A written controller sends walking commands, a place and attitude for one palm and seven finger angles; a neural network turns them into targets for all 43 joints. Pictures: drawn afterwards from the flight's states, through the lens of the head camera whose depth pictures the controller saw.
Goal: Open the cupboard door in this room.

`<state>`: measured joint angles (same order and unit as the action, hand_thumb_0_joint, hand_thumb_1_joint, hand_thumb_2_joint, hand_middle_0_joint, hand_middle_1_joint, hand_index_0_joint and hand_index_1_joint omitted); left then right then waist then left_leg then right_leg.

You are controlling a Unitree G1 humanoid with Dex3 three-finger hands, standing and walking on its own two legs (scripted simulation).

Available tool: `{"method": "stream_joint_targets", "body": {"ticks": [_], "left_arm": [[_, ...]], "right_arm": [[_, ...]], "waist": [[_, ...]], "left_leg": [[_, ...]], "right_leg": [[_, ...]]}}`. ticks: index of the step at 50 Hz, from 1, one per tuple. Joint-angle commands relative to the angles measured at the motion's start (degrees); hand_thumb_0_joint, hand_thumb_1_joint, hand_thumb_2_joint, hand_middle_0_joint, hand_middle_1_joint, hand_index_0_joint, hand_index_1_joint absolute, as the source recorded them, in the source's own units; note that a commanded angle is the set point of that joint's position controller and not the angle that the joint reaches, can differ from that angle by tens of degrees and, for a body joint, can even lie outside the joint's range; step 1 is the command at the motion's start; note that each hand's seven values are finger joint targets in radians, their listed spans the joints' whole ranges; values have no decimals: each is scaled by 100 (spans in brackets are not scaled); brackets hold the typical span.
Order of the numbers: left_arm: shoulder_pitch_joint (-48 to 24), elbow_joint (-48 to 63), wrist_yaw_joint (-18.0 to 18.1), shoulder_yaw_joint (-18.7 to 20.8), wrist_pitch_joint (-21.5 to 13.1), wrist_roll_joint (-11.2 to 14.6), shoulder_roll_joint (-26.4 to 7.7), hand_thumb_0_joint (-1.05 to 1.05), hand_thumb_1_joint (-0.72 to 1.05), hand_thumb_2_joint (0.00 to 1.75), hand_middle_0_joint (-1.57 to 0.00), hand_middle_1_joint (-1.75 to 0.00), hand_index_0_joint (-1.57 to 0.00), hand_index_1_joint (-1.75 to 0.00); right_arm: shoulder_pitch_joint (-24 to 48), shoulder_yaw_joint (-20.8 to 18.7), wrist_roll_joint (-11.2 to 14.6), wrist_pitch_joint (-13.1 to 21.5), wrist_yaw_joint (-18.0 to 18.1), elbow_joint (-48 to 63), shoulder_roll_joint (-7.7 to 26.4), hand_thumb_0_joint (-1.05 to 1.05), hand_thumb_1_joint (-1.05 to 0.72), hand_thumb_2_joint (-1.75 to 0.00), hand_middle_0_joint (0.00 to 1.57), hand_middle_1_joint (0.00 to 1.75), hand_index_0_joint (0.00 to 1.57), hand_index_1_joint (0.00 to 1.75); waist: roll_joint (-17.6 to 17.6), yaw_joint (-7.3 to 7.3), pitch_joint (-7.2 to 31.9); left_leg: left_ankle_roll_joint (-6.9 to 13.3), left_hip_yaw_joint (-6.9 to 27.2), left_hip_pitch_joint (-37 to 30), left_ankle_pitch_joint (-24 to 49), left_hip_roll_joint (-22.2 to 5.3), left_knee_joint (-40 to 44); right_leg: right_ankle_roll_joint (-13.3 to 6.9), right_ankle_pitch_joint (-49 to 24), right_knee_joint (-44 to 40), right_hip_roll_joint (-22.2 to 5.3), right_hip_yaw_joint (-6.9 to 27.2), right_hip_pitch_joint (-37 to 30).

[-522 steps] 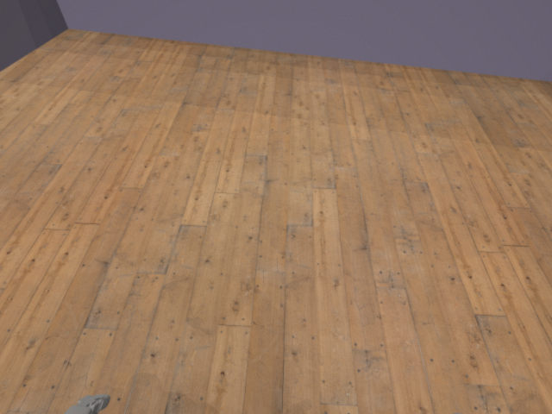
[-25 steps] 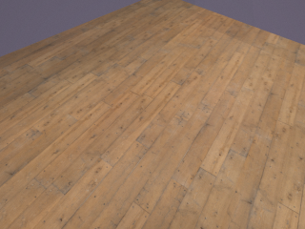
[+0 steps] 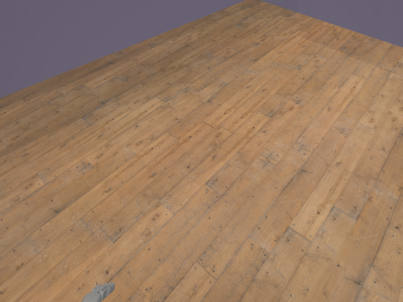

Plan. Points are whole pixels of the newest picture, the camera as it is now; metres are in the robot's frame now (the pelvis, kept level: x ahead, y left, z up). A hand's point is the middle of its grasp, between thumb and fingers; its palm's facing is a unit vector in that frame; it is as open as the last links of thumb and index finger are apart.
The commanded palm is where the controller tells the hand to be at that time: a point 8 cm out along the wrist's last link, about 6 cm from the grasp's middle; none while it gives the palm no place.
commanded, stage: turn or walk to find it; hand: left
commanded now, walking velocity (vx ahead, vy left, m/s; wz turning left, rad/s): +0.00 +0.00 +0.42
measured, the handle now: out of the picture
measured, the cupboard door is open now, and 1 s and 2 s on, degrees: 0 0 0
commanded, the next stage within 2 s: none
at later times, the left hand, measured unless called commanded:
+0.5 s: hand out of the picture -0.08 +0.23 -0.18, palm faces +0.30 -0.92 -0.25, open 7.3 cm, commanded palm none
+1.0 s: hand out of the picture -0.06 +0.20 -0.13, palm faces +0.44 -0.85 -0.28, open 7.3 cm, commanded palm none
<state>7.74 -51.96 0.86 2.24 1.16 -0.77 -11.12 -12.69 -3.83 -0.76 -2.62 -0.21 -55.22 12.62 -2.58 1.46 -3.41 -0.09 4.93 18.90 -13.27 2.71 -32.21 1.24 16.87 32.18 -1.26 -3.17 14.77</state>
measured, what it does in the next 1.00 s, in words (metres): steps on the spot, turning left: left foot, then right foot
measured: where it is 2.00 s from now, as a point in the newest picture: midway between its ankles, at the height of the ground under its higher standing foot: outside the picture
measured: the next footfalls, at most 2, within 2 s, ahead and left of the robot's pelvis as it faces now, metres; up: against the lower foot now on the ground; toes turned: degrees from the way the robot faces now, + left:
left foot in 0.46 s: -0.04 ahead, +0.14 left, +0.00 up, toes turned +18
right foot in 0.90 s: +0.02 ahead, -0.09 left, +0.00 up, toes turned +20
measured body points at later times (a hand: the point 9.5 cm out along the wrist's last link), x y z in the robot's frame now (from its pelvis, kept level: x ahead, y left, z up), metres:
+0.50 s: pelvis -0.05 +0.02 -0.01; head -0.02 +0.05 +0.44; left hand -0.09 +0.28 -0.16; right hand +0.10 -0.21 -0.14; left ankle -0.08 +0.13 -0.73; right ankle +0.00 -0.10 -0.72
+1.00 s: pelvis -0.07 -0.02 +0.01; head -0.03 -0.04 +0.45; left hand -0.08 +0.24 -0.11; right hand +0.08 -0.23 -0.16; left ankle -0.12 +0.11 -0.67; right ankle -0.02 -0.10 -0.73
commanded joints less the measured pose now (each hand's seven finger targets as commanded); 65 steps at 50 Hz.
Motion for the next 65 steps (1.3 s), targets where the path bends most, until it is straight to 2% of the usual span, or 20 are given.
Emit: {"method": "stream_joint_targets", "body": {"ticks": [1, 3, 5, 16, 20, 21, 23, 25, 28, 30, 37, 42, 43, 44, 45, 46, 48, 51, 60, 65], "left_arm": [[605, 354, 138, 372, -145, -22, -1362, 0, 90, 90, -20, -30, -20, -30], [65, 449, 128, 270, -126, -7, -998, 0, 90, 90, -20, -30, -20, -30], [7, 461, 113, 208, -183, -15, -811, 0, 90, 90, -20, -30, -20, -30], [965, -47, 96, 323, -140, -110, -1210, 0, 90, 90, -20, -30, -20, -30], [775, -108, 86, 366, -84, -72, -1273, 0, 90, 90, -20, -30, -20, -30], [745, -97, 68, 343, -47, -21, -1194, 0, 90, 90, -20, -30, -20, -30], [502, 247, 5, 189, 31, 2, -620, 0, 90, 90, -20, -30, -20, -30], [26, 236, 40, 223, 145, -29, -697, 0, 90, 90, -20, -30, -20, -30], [408, -37, -48, 242, 103, -27, -744, 0, 90, 90, -20, -30, -20, -30], [465, -73, -43, 219, 91, -24, -732, 0, 90, 90, -20, -30, -20, -30], [90, 203, 4, 180, 63, 5, -604, 0, 90, 90, -20, -30, -20, -30], [612, 135, 35, 174, -30, 38, -612, 0, 90, 90, -20, -30, -20, -30], [791, 104, 48, 198, -76, 30, -717, 0, 90, 90, -20, -30, -20, -30], [937, 92, 84, 255, -139, -23, -1017, 0, 90, 90, -20, -30, -20, -30], [993, 122, 115, 339, -169, -91, -1465, 0, 90, 90, -20, -30, -20, -30], [879, 220, 122, 378, -179, -23, -1448, 0, 90, 90, -20, -30, -20, -30], [288, 360, 136, 311, -133, -15, -1115, 0, 90, 90, -20, -30, -20, -30], [121, 410, 106, 208, -188, -25, -853, 0, 90, 90, -20, -30, -20, -30], [934, 25, 98, 288, -165, -91, -1133, 0, 90, 90, -20, -30, -20, -30], [835, -93, 84, 354, -104, -100, -1297, 0, 90, 90, -20, -30, -20, -30]], "right_arm": [[204, -241, -75, 3, 12, 587, 676, 0, -90, -90, 20, 30, 20, 30], [-11, -263, -69, -58, -51, 348, 602, 0, -90, -90, 20, 30, 20, 30], [-277, -224, -74, -83, -82, 194, 498, 0, -90, -90, 20, 30, 20, 30], [470, -51, 15, 2, -55, 281, 340, 0, -90, -90, 20, 30, 20, 30], [48, -22, 39, 112, -18, 197, 373, 0, -90, -90, 20, 30, 20, 30], [-148, -49, 27, 153, -25, 149, 521, 0, -90, -90, 20, 30, 20, 30], [-434, -237, -33, 180, 2, 204, 1444, 0, -90, -90, 20, 30, 20, 30], [-264, -233, -55, 166, 104, 140, 1328, 0, -90, -90, 20, 30, 20, 30], [412, -91, -39, 213, 128, 325, 1000, 0, -90, -90, 20, 30, 20, 30], [314, -112, -21, 235, 126, 336, 1023, 0, -90, -90, 20, 30, 20, 30], [39, -195, -63, 172, 99, 340, 1053, 0, -90, -90, 20, 30, 20, 30], [236, -236, -52, 122, 69, 441, 1028, 0, -90, -90, 20, 30, 20, 30], [263, -230, -15, 126, 55, 459, 946, 0, -90, -90, 20, 30, 20, 30], [176, -196, 28, 136, 26, 498, 681, 0, -90, -90, 20, 30, 20, 30], [233, -125, 33, 153, -6, 664, 353, 0, -90, -90, 20, 30, 20, 30], [252, -207, -52, 48, 29, 622, 639, 0, -90, -90, 20, 30, 20, 30], [220, -254, -50, -43, -24, 439, 635, 0, -90, -90, 20, 30, 20, 30], [-146, -207, -59, -84, -84, 204, 508, 0, -90, -90, 20, 30, 20, 30], [472, -83, -6, -34, -64, 269, 403, 0, -90, -90, 20, 30, 20, 30], [327, -14, 44, 75, -30, 256, 350, 0, -90, -90, 20, 30, 20, 30]], "waist": [[1790, -356, 309], [944, -16, -46], [1086, 41, 5], [1391, -479, 397], [1338, -202, 676], [954, -62, 738], [-1373, 137, 554], [-1228, 202, 308], [-665, -157, 191], [-469, -119, 392], [-563, 68, 424], [-534, -181, 647], [-331, -296, 705], [465, -352, 818], [1820, -408, 641], [1982, -446, 554], [983, -133, 41], [1151, -13, 62], [1264, -429, 329], [1383, -336, 611]], "left_leg": [[-98, 200, 1373, -1790, -133, -2759], [-135, 88, 1327, -1153, -292, -3556], [-266, -133, 1265, -694, -348, -3788], [-360, -768, 616, -1439, -440, -1569], [-246, -1014, -445, -574, -376, 201], [-169, -921, -1112, 175, -463, 919], [733, 1449, -1744, 2109, -2470, 1545], [976, 1352, -1014, 1422, -2312, 1649], [841, 650, -888, 1577, -1725, 1522], [858, 558, -1213, 1943, -1611, 1440], [1010, 1115, -1241, 1946, -1632, 1298], [796, 1304, -579, 1866, -1307, 856], [592, 1210, -222, 1545, -1109, 592], [269, 795, 584, 570, -692, -75], [-119, -137, 1484, -1421, 122, -1246], [-122, 93, 1338, -1969, -74, -2336], [-113, 118, 1311, -1401, -262, -3465], [-288, -169, 1246, -703, -352, -3804], [-400, -619, 873, -1300, -485, -2146], [-277, -996, 45, -1108, -391, -568]], "right_leg": [[-1021, 3, -2031, -2517, 2241, -337], [-803, -86, -1887, -1948, 1363, 80], [-665, -771, -1680, -1591, 603, -97], [-958, -2281, -1157, -1949, 235, -1026], [-641, -2366, -448, -1875, -120, -782], [-347, -1907, -5, -1694, -379, -302], [283, 1726, 2024, -615, -654, 1707], [256, 1504, 2955, -631, 74, 1784], [298, 678, 3094, -563, 120, 1601], [354, 577, 2966, -488, 126, 1577], [351, 906, 1805, -285, 155, 1235], [245, 120, -77, -34, -11, -124], [214, -445, -847, -129, 43, -719], [9, -476, -1412, -909, 755, -1510], [-604, -1061, -1630, -2250, 2072, -1669], [-973, -908, -1818, -2624, 2239, -816], [-950, -480, -1812, -2150, 1591, -105], [-683, -1023, -1583, -1588, 499, -237], [-920, -2169, -1270, -1924, 272, -1022], [-834, -2593, -729, -1964, 19, -1016]]}}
